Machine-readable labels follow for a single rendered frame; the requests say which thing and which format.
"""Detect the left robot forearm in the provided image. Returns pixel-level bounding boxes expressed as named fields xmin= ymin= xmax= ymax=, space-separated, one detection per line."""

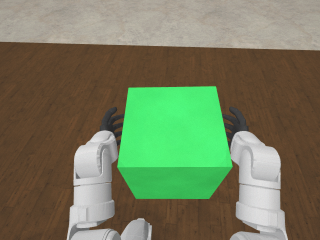
xmin=66 ymin=130 xmax=119 ymax=240

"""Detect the right robot hand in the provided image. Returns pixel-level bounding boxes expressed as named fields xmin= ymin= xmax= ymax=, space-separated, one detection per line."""
xmin=222 ymin=106 xmax=249 ymax=148

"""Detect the left robot hand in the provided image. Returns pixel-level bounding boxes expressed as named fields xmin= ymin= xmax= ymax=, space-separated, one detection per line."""
xmin=99 ymin=107 xmax=125 ymax=146

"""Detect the right robot forearm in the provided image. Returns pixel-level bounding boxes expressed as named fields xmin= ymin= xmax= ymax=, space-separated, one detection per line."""
xmin=230 ymin=131 xmax=288 ymax=240

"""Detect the robot left upper arm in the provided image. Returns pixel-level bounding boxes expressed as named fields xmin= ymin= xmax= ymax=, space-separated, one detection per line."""
xmin=71 ymin=228 xmax=121 ymax=240

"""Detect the carton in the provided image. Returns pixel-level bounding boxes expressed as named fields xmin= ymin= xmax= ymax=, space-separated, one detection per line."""
xmin=117 ymin=86 xmax=233 ymax=199

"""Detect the robot left thigh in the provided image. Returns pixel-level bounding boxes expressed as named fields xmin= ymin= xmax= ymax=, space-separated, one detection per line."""
xmin=120 ymin=219 xmax=152 ymax=240

